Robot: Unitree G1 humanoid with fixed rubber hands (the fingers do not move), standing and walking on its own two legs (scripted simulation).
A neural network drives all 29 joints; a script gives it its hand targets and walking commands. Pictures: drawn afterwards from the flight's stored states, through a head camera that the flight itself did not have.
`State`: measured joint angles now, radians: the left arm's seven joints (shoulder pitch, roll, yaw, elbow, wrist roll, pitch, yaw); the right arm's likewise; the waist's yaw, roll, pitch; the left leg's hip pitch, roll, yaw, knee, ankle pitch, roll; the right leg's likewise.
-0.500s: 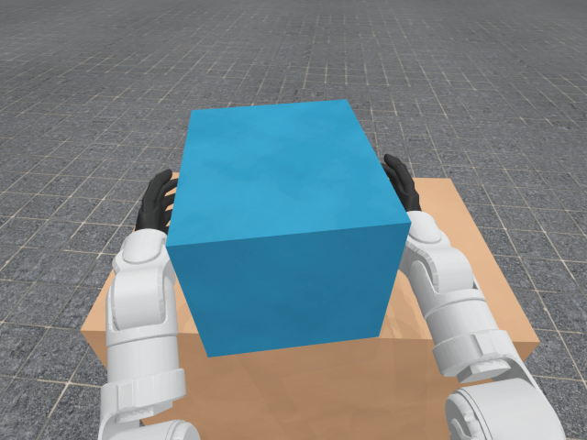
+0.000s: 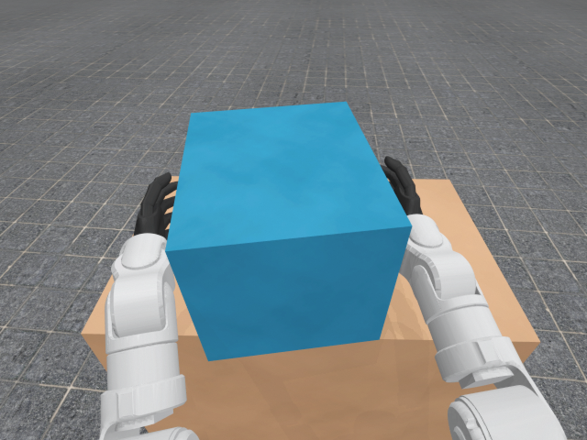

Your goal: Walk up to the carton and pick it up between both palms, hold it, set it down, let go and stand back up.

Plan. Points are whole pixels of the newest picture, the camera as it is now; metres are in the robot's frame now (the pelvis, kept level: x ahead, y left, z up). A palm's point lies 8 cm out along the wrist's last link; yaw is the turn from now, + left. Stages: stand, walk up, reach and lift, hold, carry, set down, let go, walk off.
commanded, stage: hold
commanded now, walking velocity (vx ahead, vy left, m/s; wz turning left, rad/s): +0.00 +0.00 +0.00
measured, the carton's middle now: (282, 222) +0.37 +0.00 +0.14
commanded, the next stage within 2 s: none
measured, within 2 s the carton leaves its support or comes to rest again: neither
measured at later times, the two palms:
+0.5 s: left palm (154, 232) +0.34 +0.16 +0.17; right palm (402, 214) +0.34 -0.16 +0.17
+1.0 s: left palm (155, 232) +0.34 +0.16 +0.17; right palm (401, 214) +0.35 -0.16 +0.17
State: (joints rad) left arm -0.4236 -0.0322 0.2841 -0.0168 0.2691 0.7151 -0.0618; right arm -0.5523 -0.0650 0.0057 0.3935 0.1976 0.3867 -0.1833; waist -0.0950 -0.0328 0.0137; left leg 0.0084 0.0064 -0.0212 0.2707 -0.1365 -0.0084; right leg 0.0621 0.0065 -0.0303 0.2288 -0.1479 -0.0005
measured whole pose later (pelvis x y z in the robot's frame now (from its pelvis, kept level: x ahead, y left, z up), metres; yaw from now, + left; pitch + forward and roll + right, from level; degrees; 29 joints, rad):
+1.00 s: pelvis -0.01 +0.00 +0.00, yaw +0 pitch -7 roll +0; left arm -0.49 -0.02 0.29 0.05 0.28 0.71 -0.05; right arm -0.60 -0.05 -0.04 0.46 0.17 0.37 -0.16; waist -0.09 -0.04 0.02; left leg -0.02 0.00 -0.02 0.27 -0.13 -0.01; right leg 0.03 0.00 -0.03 0.24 -0.14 0.00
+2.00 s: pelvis -0.01 +0.00 +0.00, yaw +0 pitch -7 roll +0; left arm -0.54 -0.01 0.30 0.07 0.26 0.70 -0.04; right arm -0.65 -0.05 -0.06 0.47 0.16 0.36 -0.16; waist -0.07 -0.04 0.02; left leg -0.03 0.01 -0.01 0.27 -0.12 -0.01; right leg 0.00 0.01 -0.02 0.26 -0.14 0.00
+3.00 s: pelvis -0.01 +0.00 +0.00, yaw -1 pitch -8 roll +0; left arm -0.50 -0.03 0.28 0.06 0.26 0.69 -0.03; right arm -0.60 -0.06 -0.05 0.45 0.17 0.36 -0.17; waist -0.08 -0.04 0.01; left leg -0.02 0.01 -0.01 0.28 -0.13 -0.01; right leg 0.02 0.01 -0.02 0.26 -0.15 0.00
